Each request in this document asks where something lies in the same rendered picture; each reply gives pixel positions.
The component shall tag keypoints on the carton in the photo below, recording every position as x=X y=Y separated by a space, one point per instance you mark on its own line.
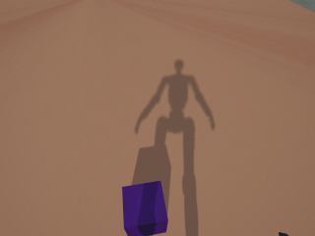
x=144 y=210

